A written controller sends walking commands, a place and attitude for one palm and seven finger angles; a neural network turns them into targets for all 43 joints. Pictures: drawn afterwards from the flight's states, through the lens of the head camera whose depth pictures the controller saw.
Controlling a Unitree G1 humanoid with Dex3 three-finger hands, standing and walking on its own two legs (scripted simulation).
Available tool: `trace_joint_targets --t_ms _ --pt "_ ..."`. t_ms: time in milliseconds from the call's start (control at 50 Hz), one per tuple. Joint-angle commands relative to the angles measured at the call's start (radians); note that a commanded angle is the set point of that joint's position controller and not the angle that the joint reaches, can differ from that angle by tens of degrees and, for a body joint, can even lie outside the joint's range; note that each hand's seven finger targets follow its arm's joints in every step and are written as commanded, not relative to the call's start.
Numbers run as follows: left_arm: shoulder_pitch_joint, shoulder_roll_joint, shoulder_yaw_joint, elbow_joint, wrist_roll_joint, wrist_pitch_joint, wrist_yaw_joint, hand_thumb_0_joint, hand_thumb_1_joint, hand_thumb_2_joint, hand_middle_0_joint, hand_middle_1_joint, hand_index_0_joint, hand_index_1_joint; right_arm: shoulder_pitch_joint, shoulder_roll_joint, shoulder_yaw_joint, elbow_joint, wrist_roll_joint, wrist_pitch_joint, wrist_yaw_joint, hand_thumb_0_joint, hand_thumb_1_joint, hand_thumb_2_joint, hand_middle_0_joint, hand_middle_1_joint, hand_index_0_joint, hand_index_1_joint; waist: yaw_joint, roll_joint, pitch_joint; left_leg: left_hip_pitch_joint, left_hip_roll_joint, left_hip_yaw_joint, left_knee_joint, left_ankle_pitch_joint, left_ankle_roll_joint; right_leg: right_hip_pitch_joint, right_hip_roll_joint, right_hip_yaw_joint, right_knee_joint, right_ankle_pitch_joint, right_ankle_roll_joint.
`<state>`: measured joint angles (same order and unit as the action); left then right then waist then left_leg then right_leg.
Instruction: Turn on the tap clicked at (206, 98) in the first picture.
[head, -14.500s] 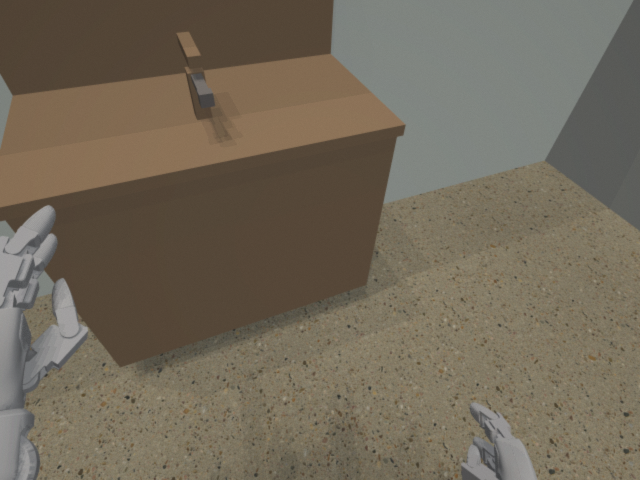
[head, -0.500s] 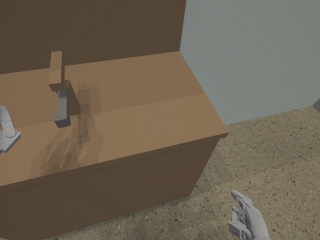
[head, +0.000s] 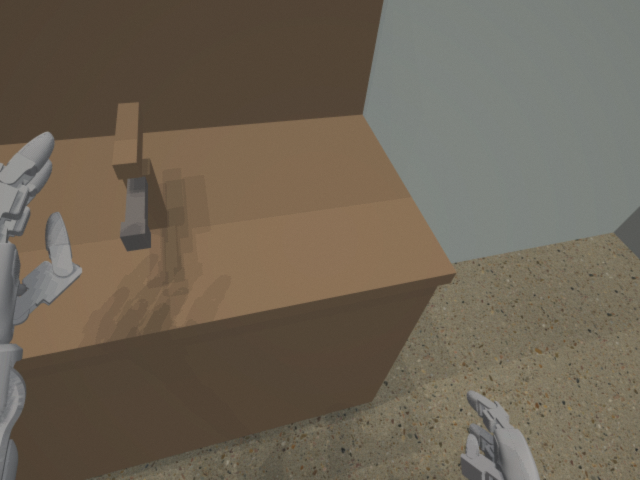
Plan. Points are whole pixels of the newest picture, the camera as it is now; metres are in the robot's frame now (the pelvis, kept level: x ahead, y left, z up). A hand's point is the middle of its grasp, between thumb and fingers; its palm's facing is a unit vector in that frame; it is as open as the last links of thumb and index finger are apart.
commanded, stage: come to a stop and stand still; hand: left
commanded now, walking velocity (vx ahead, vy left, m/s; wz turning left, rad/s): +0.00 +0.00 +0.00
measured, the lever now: (136, 235) +0.36 +0.28 +0.09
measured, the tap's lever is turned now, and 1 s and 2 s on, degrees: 0 0 0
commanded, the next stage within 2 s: look again from close up in 1.12 s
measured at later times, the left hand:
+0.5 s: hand (53, 285) +0.23 +0.27 +0.17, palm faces +0.42 -0.86 -0.30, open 7.4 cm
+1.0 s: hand (90, 299) +0.23 +0.25 +0.16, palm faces +0.38 -0.85 -0.35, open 7.4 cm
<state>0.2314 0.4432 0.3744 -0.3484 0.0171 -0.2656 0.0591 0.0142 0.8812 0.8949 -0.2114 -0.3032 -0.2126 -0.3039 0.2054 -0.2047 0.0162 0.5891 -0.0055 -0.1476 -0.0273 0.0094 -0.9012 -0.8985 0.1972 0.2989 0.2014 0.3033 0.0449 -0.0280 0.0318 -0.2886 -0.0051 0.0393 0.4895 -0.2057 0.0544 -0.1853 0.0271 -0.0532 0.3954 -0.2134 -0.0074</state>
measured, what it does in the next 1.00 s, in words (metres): stands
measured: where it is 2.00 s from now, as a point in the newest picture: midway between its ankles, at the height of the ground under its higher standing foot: outside the picture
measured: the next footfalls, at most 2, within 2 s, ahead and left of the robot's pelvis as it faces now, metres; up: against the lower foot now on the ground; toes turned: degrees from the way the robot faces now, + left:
none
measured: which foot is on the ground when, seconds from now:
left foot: down 0.00-1.00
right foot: down 0.00-1.00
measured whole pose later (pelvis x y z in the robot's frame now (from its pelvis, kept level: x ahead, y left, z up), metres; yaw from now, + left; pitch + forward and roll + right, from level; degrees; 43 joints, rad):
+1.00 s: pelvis +0.01 +0.00 +0.00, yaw +0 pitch -1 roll -2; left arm 0.41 0.34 0.33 -0.43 -0.03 -0.20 0.10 0.02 0.89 0.90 -0.21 -0.30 -0.21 -0.30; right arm 0.20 -0.21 0.02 0.58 0.01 -0.10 -0.03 0.01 -0.90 -0.90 0.20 0.30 0.20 0.30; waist 0.02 0.00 0.02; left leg -0.24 -0.02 0.04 0.45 -0.20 0.05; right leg -0.14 0.02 -0.06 0.36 -0.21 -0.01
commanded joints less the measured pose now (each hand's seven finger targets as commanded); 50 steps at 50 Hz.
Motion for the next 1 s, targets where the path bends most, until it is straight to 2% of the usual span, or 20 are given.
trace_joint_targets --t_ms 0,80,120,160,180,260,300,400,440,480,500,580,620,720,780,820,860,880,900,980 --pt "0.036 0.068 0.077 -0.128 -0.073 -0.041 0.019 0.000 0.900 0.900 -0.200 -0.300 -0.200 -0.300 -0.044 -0.134 -0.076 -0.170 0.029 -0.042 0.013 0.000 -0.900 -0.900 0.200 0.300 0.200 0.300 -0.013 0.207 -0.232 0.145 0.078 -0.095 -0.063 0.268 -0.030 0.063 -0.121 0.131 0.015 0.199 -0.036" --pt "0.214 0.050 0.039 -0.336 -0.084 -0.043 0.023 0.000 0.900 0.900 -0.200 -0.300 -0.200 -0.300 -0.094 -0.118 -0.057 -0.202 0.030 -0.054 0.042 0.000 -0.900 -0.900 0.200 0.300 0.200 0.300 0.000 0.096 -0.233 0.126 0.122 -0.135 -0.108 0.246 -0.016 0.059 -0.075 0.064 0.052 0.106 -0.009" --pt "0.206 0.096 0.083 -0.367 -0.075 -0.037 0.035 0.000 0.900 0.900 -0.200 -0.300 -0.200 -0.300 -0.085 -0.126 -0.059 -0.204 0.023 -0.053 0.034 0.000 -0.900 -0.900 0.200 0.300 0.200 0.300 -0.009 0.021 -0.209 0.079 0.134 -0.155 -0.130 0.170 -0.021 0.059 -0.071 0.054 0.049 0.060 -0.005" --pt "0.165 0.126 0.130 -0.352 -0.073 -0.037 0.045 0.000 0.900 0.900 -0.200 -0.300 -0.200 -0.300 -0.085 -0.126 -0.055 -0.202 0.021 -0.050 0.016 0.000 -0.900 -0.900 0.200 0.300 0.200 0.300 -0.016 0.001 -0.176 0.052 0.130 -0.164 -0.159 0.083 -0.034 0.048 -0.070 0.050 0.045 0.027 -0.004" --pt "0.121 0.187 0.186 -0.367 -0.070 -0.037 0.056 0.000 0.900 0.900 -0.200 -0.300 -0.200 -0.300 -0.099 -0.128 -0.052 -0.197 0.022 -0.045 0.004 0.000 -0.900 -0.900 0.200 0.300 0.200 0.300 -0.017 0.049 -0.162 0.053 0.131 -0.164 -0.172 0.056 -0.037 0.039 -0.066 0.045 0.054 0.011 -0.002" --pt "-0.008 0.134 0.131 -0.298 -0.056 -0.045 0.056 0.000 0.900 0.900 -0.200 -0.300 -0.200 -0.300 -0.079 -0.120 -0.047 -0.178 0.016 -0.045 -0.012 0.000 -0.900 -0.900 0.200 0.300 0.200 0.300 -0.025 0.171 -0.101 0.003 0.142 -0.187 -0.221 -0.118 -0.036 0.033 -0.063 0.052 0.053 -0.045 -0.010" --pt "-0.055 0.107 0.092 -0.325 -0.047 -0.052 0.054 0.000 0.900 0.900 -0.200 -0.300 -0.200 -0.300 -0.078 -0.121 -0.043 -0.171 0.011 -0.052 -0.012 0.000 -0.900 -0.900 0.200 0.300 0.200 0.300 -0.028 0.211 -0.107 0.033 0.146 -0.198 -0.231 -0.121 -0.044 0.022 -0.056 0.042 0.055 -0.037 -0.012" --pt "0.015 0.023 0.006 -0.333 -0.033 -0.043 0.057 0.000 0.900 0.900 -0.200 -0.300 -0.200 -0.300 -0.070 -0.125 -0.045 -0.157 0.011 -0.065 0.008 0.000 -0.900 -0.900 0.200 0.300 0.200 0.300 -0.028 0.156 -0.153 0.099 0.117 -0.180 -0.193 -0.017 -0.066 0.033 -0.050 0.047 -0.004 0.018 -0.017" --pt "0.054 0.034 0.019 -0.322 -0.032 -0.034 0.060 0.000 0.900 0.900 -0.200 -0.300 -0.200 -0.300 -0.073 -0.129 -0.048 -0.157 0.009 -0.056 0.011 0.000 -0.900 -0.900 0.200 0.300 0.200 0.300 -0.026 0.149 -0.143 0.085 0.116 -0.178 -0.196 0.011 -0.076 0.036 -0.048 0.050 -0.009 0.025 -0.016" --pt "0.101 0.080 0.080 -0.306 -0.032 -0.026 0.067 0.000 0.900 0.900 -0.200 -0.300 -0.200 -0.300 -0.086 -0.125 -0.047 -0.161 0.011 -0.045 0.008 0.000 -0.900 -0.900 0.200 0.300 0.200 0.300 -0.023 0.129 -0.149 0.097 0.106 -0.159 -0.183 0.073 -0.088 0.043 -0.048 0.042 -0.015 0.048 -0.016" --pt "0.120 0.056 0.066 -0.277 -0.040 -0.023 0.063 0.000 0.900 0.900 -0.200 -0.300 -0.200 -0.300 -0.080 -0.119 -0.044 -0.161 0.009 -0.033 0.007 0.000 -0.900 -0.900 0.200 0.300 0.200 0.300 -0.023 0.105 -0.144 0.086 0.104 -0.157 -0.178 0.095 -0.090 0.045 -0.049 0.037 -0.022 0.052 -0.015" --pt "0.123 0.119 0.135 -0.293 -0.051 -0.017 0.062 0.000 0.900 0.900 -0.200 -0.300 -0.200 -0.300 -0.098 -0.116 -0.043 -0.177 0.016 -0.010 -0.005 0.000 -0.900 -0.900 0.200 0.300 0.200 0.300 -0.026 0.084 -0.148 0.083 0.088 -0.131 -0.155 0.156 -0.089 0.070 -0.057 0.036 -0.030 0.104 -0.015" --pt "0.118 0.088 0.100 -0.296 -0.061 -0.015 0.054 0.000 0.900 0.900 -0.200 -0.300 -0.200 -0.300 -0.096 -0.114 -0.043 -0.186 0.017 -0.004 -0.006 0.000 -0.900 -0.900 0.200 0.300 0.200 0.300 -0.027 0.090 -0.150 0.093 0.087 -0.125 -0.146 0.168 -0.079 0.071 -0.060 0.040 -0.034 0.110 -0.014" --pt "0.095 0.072 0.062 -0.344 -0.060 -0.013 0.053 0.000 0.900 0.900 -0.200 -0.300 -0.200 -0.300 -0.100 -0.121 -0.043 -0.185 0.017 -0.013 -0.009 0.000 -0.900 -0.900 0.200 0.300 0.200 0.300 -0.027 0.123 -0.167 0.124 0.078 -0.116 -0.132 0.167 -0.059 0.067 -0.065 0.050 -0.035 0.136 -0.014" --pt "0.089 0.086 0.071 -0.341 -0.054 -0.007 0.061 0.000 0.900 0.900 -0.200 -0.300 -0.200 -0.300 -0.109 -0.121 -0.041 -0.176 0.019 -0.018 -0.010 0.000 -0.900 -0.900 0.200 0.300 0.200 0.300 -0.024 0.117 -0.156 0.114 0.072 -0.112 -0.127 0.106 -0.045 0.063 -0.072 0.062 -0.053 0.129 -0.014" --pt "0.082 0.058 0.044 -0.318 -0.055 -0.002 0.062 0.000 0.900 0.900 -0.200 -0.300 -0.200 -0.300 -0.103 -0.123 -0.045 -0.174 0.017 -0.017 -0.011 0.000 -0.900 -0.900 0.200 0.300 0.200 0.300 -0.026 0.089 -0.136 0.102 0.066 -0.111 -0.124 0.058 -0.038 0.052 -0.080 0.081 -0.073 0.112 -0.018" --pt "0.080 0.063 0.050 -0.306 -0.054 -0.001 0.064 0.000 0.900 0.900 -0.200 -0.300 -0.200 -0.300 -0.102 -0.125 -0.047 -0.170 0.017 -0.015 -0.014 0.000 -0.900 -0.900 0.200 0.300 0.200 0.300 -0.027 0.092 -0.120 0.098 0.063 -0.113 -0.127 0.041 -0.036 0.040 -0.081 0.089 -0.081 0.101 -0.020" --pt "0.091 0.096 0.086 -0.299 -0.052 0.002 0.069 0.000 0.900 0.900 -0.200 -0.300 -0.200 -0.300 -0.110 -0.122 -0.045 -0.166 0.018 -0.013 -0.017 0.000 -0.900 -0.900 0.200 0.300 0.200 0.300 -0.023 0.090 -0.126 0.107 0.062 -0.111 -0.126 0.048 -0.036 0.036 -0.078 0.086 -0.085 0.107 -0.018" --pt "0.090 0.058 0.053 -0.274 -0.058 0.005 0.064 0.000 0.900 0.900 -0.200 -0.300 -0.200 -0.300 -0.105 -0.122 -0.041 -0.166 0.015 -0.008 -0.017 0.000 -0.900 -0.900 0.200 0.300 0.200 0.300 -0.026 0.063 -0.112 0.091 0.059 -0.112 -0.129 0.037 -0.035 0.035 -0.078 0.082 -0.093 0.093 -0.017" --pt "0.104 0.095 0.090 -0.282 -0.061 0.010 0.066 0.000 0.900 0.900 -0.200 -0.300 -0.200 -0.300 -0.118 -0.120 -0.044 -0.172 0.019 -0.006 -0.020 0.000 -0.900 -0.900 0.200 0.300 0.200 0.300 -0.022 0.076 -0.112 0.102 0.056 -0.104 -0.121 0.051 -0.031 0.032 -0.083 0.092 -0.103 0.109 -0.017"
